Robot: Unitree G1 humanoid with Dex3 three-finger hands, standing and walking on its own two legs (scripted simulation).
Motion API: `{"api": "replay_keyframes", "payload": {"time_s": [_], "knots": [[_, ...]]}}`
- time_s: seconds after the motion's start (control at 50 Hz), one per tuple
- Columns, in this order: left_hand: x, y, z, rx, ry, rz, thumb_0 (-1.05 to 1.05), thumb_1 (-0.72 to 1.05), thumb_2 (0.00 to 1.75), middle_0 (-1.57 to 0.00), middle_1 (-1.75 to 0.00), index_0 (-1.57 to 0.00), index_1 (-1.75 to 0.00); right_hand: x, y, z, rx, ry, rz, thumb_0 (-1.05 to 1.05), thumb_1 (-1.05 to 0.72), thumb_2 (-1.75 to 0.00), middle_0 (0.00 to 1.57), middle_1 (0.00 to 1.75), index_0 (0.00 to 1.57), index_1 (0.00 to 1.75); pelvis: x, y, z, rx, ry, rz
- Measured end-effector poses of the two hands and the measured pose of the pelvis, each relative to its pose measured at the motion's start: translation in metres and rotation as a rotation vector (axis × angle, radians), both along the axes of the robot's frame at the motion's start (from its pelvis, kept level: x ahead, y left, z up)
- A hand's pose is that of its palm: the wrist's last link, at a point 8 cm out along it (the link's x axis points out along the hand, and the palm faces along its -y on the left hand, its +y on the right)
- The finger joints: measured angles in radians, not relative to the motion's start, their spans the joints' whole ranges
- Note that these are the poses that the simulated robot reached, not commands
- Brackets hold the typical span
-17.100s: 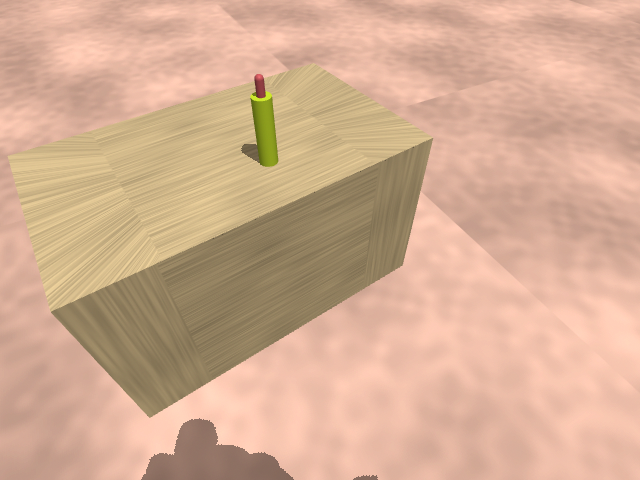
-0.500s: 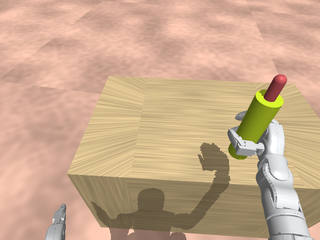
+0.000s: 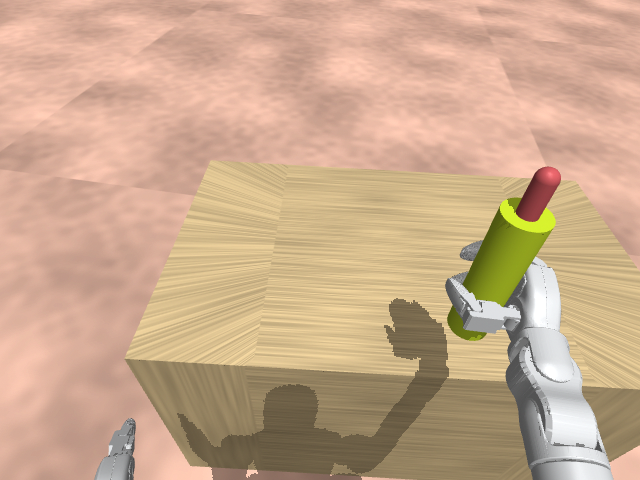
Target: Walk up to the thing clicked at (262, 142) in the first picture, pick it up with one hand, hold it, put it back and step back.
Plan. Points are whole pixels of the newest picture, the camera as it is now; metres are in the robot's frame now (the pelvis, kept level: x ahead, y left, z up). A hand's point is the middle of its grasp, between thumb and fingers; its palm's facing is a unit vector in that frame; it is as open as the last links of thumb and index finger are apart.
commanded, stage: hold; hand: right
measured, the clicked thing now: (501, 261) +0.33 -0.17 +0.16
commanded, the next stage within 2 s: none
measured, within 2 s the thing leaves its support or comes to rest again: neither
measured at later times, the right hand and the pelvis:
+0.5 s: hand (480, 298) +0.32 -0.16 +0.11, palm faces +0.22 +0.98 +0.00, open 7.1 cm; pelvis -0.01 +0.01 +0.00, yaw +0 degrees
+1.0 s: hand (478, 298) +0.32 -0.16 +0.11, palm faces +0.21 +0.98 +0.00, open 7.1 cm; pelvis -0.01 +0.01 +0.00, yaw +0 degrees
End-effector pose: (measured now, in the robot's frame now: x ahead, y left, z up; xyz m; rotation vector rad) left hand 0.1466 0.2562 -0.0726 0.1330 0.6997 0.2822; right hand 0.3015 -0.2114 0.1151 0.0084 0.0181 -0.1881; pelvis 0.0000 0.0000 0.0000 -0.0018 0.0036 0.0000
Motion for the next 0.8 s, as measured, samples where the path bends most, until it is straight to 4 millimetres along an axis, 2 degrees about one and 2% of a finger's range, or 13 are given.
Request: {"api": "replay_keyframes", "payload": {"time_s": [0.16,0.34,0.54,0.72,0.8], "knots": [[-0.004,0.008,0.0,0.019,0.019,0.004,-0.01,-0.54,0.05,-0.06,-0.06,-0.06,-0.05,-0.005,0.0,-0.007,0.009,0.004,-0.022,0.0,0.07,-1.16,0.87,1.12,0.9,1.13,-0.003,0.005,0.001,-0.004,-0.004,-0.001],[0.001,0.008,0.004,0.019,-0.004,-0.004,-0.02,-0.53,0.05,-0.05,-0.06,-0.06,-0.06,-0.009,0.013,0.002,-0.001,-0.027,0.005,0.0,0.07,-1.16,0.87,1.12,0.9,1.13,-0.003,0.007,0.002,-0.003,-0.018,-0.002],[-0.008,0.01,-0.002,0.005,0.027,0.005,-0.01,-0.53,0.05,-0.06,-0.06,-0.06,-0.05,-0.015,-0.003,-0.004,-0.006,0.003,-0.037,0.0,0.07,-1.16,0.87,1.12,0.9,1.13,-0.006,0.009,0.004,-0.007,-0.021,-0.006],[-0.002,0.011,0.006,0.027,-0.01,-0.002,-0.02,-0.53,0.05,-0.06,-0.06,-0.06,-0.05,-0.008,0.015,-0.002,0.005,-0.013,0.02,0.0,0.07,-1.16,0.87,1.12,0.9,1.13,-0.011,0.008,0.004,-0.005,-0.023,-0.004],[-0.005,0.01,0.007,0.018,-0.013,0.0,-0.01,-0.53,0.05,-0.06,-0.06,-0.06,-0.05,-0.009,0.011,-0.005,0.012,-0.002,0.006,0.0,0.07,-1.16,0.87,1.12,0.9,1.13,-0.009,0.008,0.005,-0.004,-0.024,0.002]]}}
